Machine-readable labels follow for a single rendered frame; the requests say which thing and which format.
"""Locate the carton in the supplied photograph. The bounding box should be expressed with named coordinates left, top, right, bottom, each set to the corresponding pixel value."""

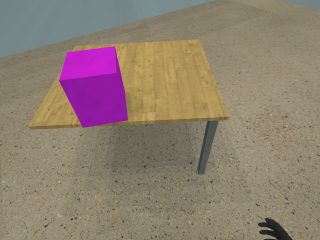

left=59, top=46, right=128, bottom=128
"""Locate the robot right hand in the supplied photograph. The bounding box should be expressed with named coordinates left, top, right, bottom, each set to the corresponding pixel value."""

left=258, top=218, right=292, bottom=240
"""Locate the table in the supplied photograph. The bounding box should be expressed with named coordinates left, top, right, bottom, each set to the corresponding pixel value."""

left=28, top=39, right=229, bottom=175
